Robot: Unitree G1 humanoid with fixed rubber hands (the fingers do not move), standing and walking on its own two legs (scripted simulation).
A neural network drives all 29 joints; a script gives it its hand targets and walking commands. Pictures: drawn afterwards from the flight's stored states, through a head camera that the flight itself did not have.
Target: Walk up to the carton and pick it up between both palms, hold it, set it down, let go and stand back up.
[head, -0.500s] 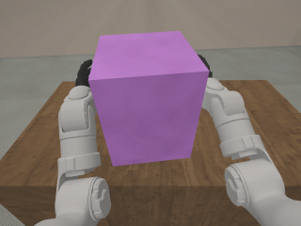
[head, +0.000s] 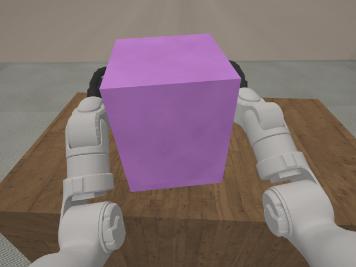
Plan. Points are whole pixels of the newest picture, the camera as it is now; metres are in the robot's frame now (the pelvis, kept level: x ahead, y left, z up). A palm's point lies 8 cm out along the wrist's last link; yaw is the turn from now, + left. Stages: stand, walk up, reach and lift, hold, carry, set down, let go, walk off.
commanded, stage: hold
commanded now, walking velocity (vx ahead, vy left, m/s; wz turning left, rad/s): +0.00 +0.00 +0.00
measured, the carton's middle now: (170, 112) +0.37 +0.01 +0.22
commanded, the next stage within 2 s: none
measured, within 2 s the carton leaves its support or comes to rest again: neither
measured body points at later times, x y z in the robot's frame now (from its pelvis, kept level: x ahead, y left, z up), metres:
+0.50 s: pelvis +0.00 +0.00 +0.00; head -0.06 +0.02 +0.45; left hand +0.39 +0.15 +0.25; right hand +0.39 -0.14 +0.25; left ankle +0.03 +0.11 -0.75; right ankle +0.04 -0.10 -0.75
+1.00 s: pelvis +0.01 +0.01 +0.00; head -0.05 +0.03 +0.45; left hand +0.39 +0.16 +0.24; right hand +0.39 -0.14 +0.25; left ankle +0.03 +0.11 -0.75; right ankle +0.04 -0.10 -0.75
